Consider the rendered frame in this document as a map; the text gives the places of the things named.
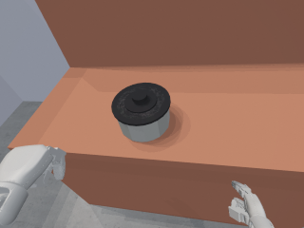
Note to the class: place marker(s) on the table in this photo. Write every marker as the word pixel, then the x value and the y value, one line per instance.
pixel 234 70

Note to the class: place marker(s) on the knob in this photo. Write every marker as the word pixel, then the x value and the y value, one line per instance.
pixel 139 96

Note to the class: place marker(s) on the right robot forearm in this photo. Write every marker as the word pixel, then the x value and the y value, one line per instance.
pixel 259 222

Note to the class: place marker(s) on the lid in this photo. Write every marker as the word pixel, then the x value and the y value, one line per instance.
pixel 155 107

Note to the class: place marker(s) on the left robot forearm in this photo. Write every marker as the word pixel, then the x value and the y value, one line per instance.
pixel 12 199

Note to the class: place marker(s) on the left robot hand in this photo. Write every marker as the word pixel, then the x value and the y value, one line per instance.
pixel 31 165

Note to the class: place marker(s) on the pot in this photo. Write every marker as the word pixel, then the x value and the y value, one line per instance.
pixel 148 132

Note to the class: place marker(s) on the right robot hand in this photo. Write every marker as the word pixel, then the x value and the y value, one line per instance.
pixel 250 206

